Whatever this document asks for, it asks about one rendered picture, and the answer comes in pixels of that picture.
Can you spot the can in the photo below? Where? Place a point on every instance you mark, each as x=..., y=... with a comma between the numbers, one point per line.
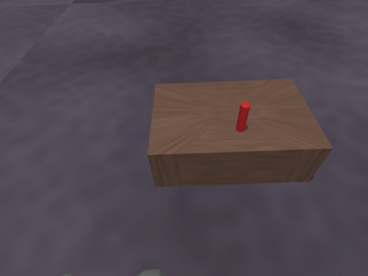
x=242, y=118

